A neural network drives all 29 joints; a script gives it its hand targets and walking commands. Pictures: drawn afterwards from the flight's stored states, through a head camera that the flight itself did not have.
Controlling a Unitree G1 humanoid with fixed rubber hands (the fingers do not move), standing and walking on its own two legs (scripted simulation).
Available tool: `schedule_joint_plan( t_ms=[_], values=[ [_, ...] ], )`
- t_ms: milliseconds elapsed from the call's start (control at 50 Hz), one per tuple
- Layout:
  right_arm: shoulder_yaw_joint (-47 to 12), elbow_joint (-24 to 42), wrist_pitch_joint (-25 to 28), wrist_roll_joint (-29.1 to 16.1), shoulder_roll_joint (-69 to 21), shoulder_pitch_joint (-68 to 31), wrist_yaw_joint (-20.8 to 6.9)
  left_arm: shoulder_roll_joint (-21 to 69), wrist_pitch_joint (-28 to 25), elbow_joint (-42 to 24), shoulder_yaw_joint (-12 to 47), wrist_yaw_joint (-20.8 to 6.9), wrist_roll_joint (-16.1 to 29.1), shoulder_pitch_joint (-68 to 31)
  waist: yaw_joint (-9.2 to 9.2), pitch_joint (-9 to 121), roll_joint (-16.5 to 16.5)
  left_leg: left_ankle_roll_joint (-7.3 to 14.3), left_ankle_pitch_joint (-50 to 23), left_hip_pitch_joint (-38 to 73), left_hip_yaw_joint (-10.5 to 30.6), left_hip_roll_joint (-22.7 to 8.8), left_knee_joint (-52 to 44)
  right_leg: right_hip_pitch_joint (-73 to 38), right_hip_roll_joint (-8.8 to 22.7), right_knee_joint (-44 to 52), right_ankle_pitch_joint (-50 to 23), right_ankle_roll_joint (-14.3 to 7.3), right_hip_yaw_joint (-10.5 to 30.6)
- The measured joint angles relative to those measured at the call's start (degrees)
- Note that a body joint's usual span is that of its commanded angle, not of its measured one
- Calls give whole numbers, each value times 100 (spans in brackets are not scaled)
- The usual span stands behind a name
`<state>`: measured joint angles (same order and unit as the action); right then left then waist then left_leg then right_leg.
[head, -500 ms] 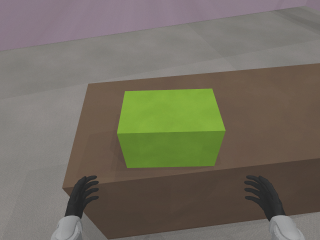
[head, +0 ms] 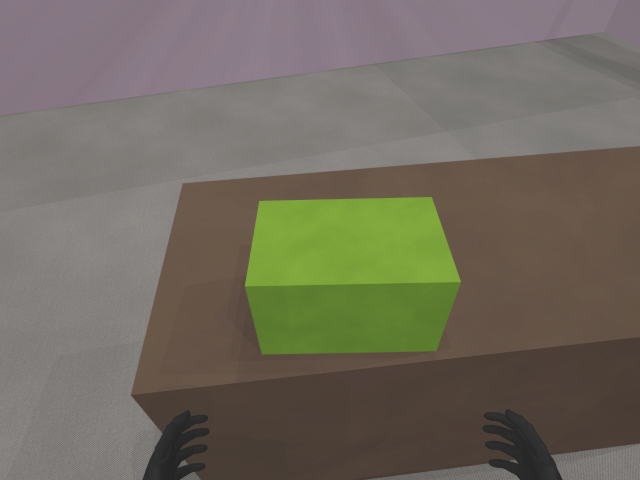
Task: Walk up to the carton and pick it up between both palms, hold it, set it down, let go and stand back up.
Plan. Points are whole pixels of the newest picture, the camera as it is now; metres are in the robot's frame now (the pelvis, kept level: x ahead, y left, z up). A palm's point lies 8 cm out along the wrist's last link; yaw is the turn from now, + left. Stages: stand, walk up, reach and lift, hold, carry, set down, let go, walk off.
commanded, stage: set down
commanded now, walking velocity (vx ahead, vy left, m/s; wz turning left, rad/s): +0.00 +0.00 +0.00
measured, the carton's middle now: (347, 275) +0.47 -0.01 -0.03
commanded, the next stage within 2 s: let go in 0.24 s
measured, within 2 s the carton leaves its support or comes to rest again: neither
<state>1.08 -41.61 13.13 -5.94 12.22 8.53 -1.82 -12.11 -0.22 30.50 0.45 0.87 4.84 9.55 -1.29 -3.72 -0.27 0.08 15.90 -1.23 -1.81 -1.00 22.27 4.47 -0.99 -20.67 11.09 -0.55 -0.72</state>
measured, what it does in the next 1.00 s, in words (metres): stands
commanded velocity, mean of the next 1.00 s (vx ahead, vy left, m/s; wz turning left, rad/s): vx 0.00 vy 0.00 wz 0.00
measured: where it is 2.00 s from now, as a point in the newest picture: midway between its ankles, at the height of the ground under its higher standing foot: outside the picture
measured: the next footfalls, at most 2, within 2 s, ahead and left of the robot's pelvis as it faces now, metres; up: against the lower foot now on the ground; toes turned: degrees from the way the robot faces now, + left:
none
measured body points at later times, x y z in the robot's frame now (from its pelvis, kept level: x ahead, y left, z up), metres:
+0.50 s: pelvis +0.00 +0.00 +0.00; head +0.01 +0.00 +0.45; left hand +0.17 +0.23 -0.09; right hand +0.16 -0.23 -0.09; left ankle -0.04 +0.11 -0.74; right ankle +0.01 -0.12 -0.74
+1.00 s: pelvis -0.01 -0.01 +0.00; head -0.01 +0.00 +0.45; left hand +0.11 +0.24 -0.11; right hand +0.10 -0.26 -0.12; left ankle -0.04 +0.11 -0.74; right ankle +0.01 -0.12 -0.74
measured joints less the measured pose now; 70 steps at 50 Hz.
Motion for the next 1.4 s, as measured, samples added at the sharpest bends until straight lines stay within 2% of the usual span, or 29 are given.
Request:
schedule_joint_plan(
  t_ms=[320, 600, 800, 880, 960, 1400],
  values=[
    [116, -129, -108, 490, -170, 157, 5, 113, 608, -223, -27, 8, -386, 242, 17, -159, -20, 14, 24, 7, -56, -20, 9, -20, -23, 66, -38, 16, 55],
    [134, -312, 60, 657, -196, 108, 30, 85, 686, -194, 15, -2, -438, 159, 38, -144, -41, -25, 33, -105, -32, -55, 104, 91, -54, -38, -19, -25, 29],
    [173, -172, -35, 699, -200, 172, 63, 107, 780, -154, 33, -28, -408, 115, 22, -124, -19, -50, -5, -126, -18, -57, 128, 147, -53, -145, -6, -56, 11],
    [169, -121, -879, 886, -125, 257, 45, 45, 266, 226, -65, -133, -809, 249, 68, 158, 22, -71, 31, -491, 31, -60, 294, 486, -47, -290, 33, -29, -37],
    [216, -302, -1238, 817, -17, 457, 9, -25, 22, 625, -199, -196, -820, 445, 78, 309, 59, -76, 41, -671, 50, -60, 357, 659, -45, -350, 43, -44, -55],
    [239, -1429, -1247, 776, -123, 1124, 212, 82, -142, 2216, -308, -20, -664, 1038, 100, 499, 46, 30, -114, -551, 57, 63, 59, 560, 69, -137, -49, 18, -55]
  ],
)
